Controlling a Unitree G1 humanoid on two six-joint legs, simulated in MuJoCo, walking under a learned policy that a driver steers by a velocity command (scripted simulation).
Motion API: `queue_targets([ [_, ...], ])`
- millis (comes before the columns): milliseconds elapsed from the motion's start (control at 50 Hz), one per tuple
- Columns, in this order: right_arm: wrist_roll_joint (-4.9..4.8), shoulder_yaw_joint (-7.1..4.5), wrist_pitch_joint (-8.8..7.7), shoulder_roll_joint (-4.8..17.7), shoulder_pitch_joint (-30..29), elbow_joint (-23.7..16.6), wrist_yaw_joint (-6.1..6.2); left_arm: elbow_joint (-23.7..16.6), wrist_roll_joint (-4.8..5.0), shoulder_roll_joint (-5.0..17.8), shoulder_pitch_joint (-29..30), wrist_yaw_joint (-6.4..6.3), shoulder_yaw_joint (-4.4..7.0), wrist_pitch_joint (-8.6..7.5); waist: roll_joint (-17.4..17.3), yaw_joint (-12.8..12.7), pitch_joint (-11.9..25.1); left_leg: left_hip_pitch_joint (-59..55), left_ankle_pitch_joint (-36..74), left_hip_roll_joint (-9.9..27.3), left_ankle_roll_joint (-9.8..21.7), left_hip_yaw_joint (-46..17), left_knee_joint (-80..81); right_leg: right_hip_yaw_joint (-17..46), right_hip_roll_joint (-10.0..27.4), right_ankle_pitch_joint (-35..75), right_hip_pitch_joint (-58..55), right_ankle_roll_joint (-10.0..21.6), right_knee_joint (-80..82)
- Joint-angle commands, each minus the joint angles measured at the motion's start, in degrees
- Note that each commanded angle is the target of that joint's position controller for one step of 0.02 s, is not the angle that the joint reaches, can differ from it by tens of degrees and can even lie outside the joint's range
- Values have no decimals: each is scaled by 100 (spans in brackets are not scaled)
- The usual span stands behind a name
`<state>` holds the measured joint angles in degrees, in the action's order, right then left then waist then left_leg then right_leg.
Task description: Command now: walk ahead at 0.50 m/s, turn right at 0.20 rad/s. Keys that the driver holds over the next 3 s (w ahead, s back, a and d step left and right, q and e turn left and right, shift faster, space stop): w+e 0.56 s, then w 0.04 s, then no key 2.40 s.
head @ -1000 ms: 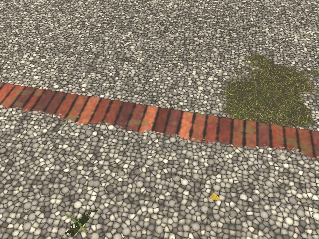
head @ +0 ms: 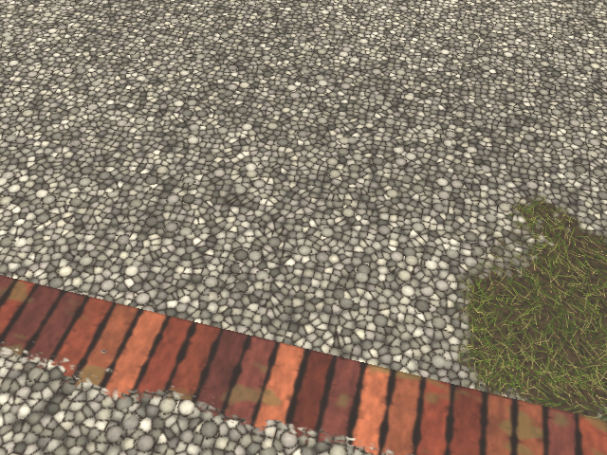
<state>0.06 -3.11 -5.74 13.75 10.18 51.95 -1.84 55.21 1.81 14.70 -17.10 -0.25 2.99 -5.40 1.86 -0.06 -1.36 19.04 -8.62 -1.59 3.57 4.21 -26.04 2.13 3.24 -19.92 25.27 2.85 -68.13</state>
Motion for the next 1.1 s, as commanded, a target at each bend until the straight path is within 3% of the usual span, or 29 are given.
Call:
queue_targets([
  [20,77,-80,-125,415,130,-109,-2,-210,8,254,-349,-60,134,112,-710,-77,285,-741,348,1500,819,-1364,1740,324,522,569,789,42,63],
  [100,115,-151,-156,655,435,95,137,-419,-29,284,154,-77,204,208,-503,-38,-11,-943,1088,1518,795,-694,1923,603,429,1520,1569,-44,783],
  [200,84,-133,-117,720,569,153,266,-693,-75,157,909,68,169,162,-469,161,-179,-1266,1334,1415,543,55,2007,228,271,2708,1570,-58,2247],
  [320,-15,-193,107,863,1120,361,327,-1270,-70,17,1823,292,65,179,-360,463,-498,-2588,2132,1834,501,412,1506,-293,187,2013,2086,103,3041],
  [380,-61,-258,220,1080,875,236,377,-1452,-54,207,1610,391,154,198,-659,152,-164,-2697,4528,1854,331,708,611,-835,-232,1169,1147,366,3140],
  [400,-67,-282,257,1163,794,195,403,-1410,-45,371,1182,401,242,213,-796,-113,124,-2632,5399,1818,263,788,-71,-992,-466,916,494,496,3115],
  [420,-88,-287,285,1212,648,145,410,-1240,-30,641,368,383,390,220,-768,-576,557,-2300,5532,1660,125,881,-1145,-1012,-687,1158,-661,688,3473],
  [440,-82,-261,245,1179,594,37,408,-1025,-42,1110,-587,271,605,252,-380,-1019,1071,-1093,4168,1387,-117,887,-2749,-204,-385,1327,-2404,989,3827],
  [460,123,10,73,260,1113,-235,271,-980,-9,1724,-746,191,709,248,1168,-441,1553,1631,-1409,239,-465,577,-4969,2845,1168,956,-4537,2012,4062],
  [480,-88,-5,-221,531,735,-378,164,-1091,-85,1406,-940,187,583,189,802,-641,2354,2434,-2459,-104,-388,-812,-5809,4621,1707,574,-5060,2378,4997],
  [500,-290,-93,-366,805,109,-572,113,-1079,-144,1040,-774,178,485,146,524,-762,1651,2944,-1982,249,-207,-1031,-5721,3752,1470,895,-4675,1996,5071],
  [520,-265,-76,-417,785,-45,-629,127,-1162,-103,801,-338,178,415,114,60,-513,1109,2798,-1462,515,-123,-985,-5185,2929,1216,1344,-3779,1750,5078],
  [540,-127,-121,-395,796,-69,-572,173,-1282,-102,614,118,190,352,106,-283,-239,731,2400,-1214,696,-160,-929,-4669,2366,982,1894,-2854,1583,5168],
  [560,-64,-181,-307,853,65,-570,186,-1381,-145,482,356,172,293,94,-229,-21,616,1947,-1058,831,-216,-954,-4341,2034,826,2233,-2253,1522,5299],
  [600,-20,-200,-121,748,283,-552,191,-1430,-147,525,452,128,279,81,-164,173,488,1591,-897,923,-382,-840,-3825,1659,702,2622,-1640,1496,5490],
  [660,78,-144,-12,561,-116,-709,266,-1356,-185,784,267,8,321,73,-51,126,198,1477,-181,769,-633,-566,-2752,879,453,4421,-1064,1335,5424],
  [720,94,-60,-45,377,-623,-838,210,-1247,-152,784,12,-61,322,167,183,-139,362,894,1311,412,-548,-370,-1348,335,40,4671,-982,914,5147],
  [760,46,-74,-66,454,-787,-899,153,-1179,-152,770,-119,-68,299,199,289,-257,475,596,1958,247,-485,-363,-957,419,90,4160,-1066,798,5040],
  [820,92,-142,-90,699,-722,-892,94,-1138,-184,630,49,-88,236,203,399,-158,498,585,1473,281,-290,-586,-774,789,412,4058,-1522,781,4592],
  [860,144,-192,-155,825,-365,-788,79,-1143,-159,572,230,-112,208,221,381,88,563,317,1246,233,-89,-551,-297,987,439,4190,-1865,666,3982],
  [880,196,-220,-205,922,-80,-697,86,-1176,-152,553,260,-122,197,220,209,222,708,-211,2311,287,47,-551,113,898,158,4139,-1882,475,3446],
  [900,287,-256,-242,1221,127,-707,97,-1259,-243,432,-32,-115,158,192,-377,84,1192,-1256,4571,983,402,-1160,-159,743,-302,2982,-1427,233,2504],
  [920,323,-212,-165,1122,336,-673,108,-1057,-170,195,-915,-106,73,180,-1495,-46,1939,-2636,5656,2054,1470,-2326,-315,563,-783,374,-308,-174,1082],
  [940,173,-95,-86,658,523,-602,73,-999,-138,476,-889,-70,95,219,-1724,118,2179,-2753,5280,2433,1797,-3083,7,665,-794,-1945,219,-336,404],
  [960,47,-50,-19,588,338,-633,38,-1053,-96,795,-503,-70,190,323,-1052,160,1739,-2284,4000,2273,1588,-2980,121,806,-579,-1920,470,-406,8],
  [980,28,-34,62,599,51,-682,31,-1090,-94,732,-206,-105,195,462,-626,86,1399,-1778,2854,2097,1387,-2773,288,650,-399,-1655,582,-479,-58],
  [1000,33,15,135,525,-319,-735,24,-1107,-130,645,-73,-133,196,608,-457,-36,1001,-1054,1803,1931,1220,-2505,585,531,-197,-1462,472,-510,377],
  [1040,108,-26,286,666,-820,-786,40,-1084,-139,373,-62,-180,142,789,-878,-224,587,95,538,1377,835,-1853,1043,152,-125,-1024,-356,-512,1642],
  [1100,96,-38,369,669,-667,-642,110,-934,-172,232,-166,-191,125,765,-1014,-193,848,111,102,1161,774,-1472,1085,-54,-227,62,-1168,-421,2840],
])
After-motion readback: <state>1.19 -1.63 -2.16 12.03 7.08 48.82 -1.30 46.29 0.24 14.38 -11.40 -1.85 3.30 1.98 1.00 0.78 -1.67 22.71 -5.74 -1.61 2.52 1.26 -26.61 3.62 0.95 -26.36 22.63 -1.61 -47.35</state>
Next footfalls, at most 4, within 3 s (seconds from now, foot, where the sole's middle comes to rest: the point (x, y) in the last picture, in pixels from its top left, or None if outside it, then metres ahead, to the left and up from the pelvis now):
0.44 right None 0.38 -0.17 -0.77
0.88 left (333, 374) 0.66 -0.06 -0.77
1.18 right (429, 446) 0.50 -0.26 -0.77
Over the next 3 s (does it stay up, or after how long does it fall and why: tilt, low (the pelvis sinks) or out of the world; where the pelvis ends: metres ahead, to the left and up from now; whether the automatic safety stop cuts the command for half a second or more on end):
stays up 0.54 -0.16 0.00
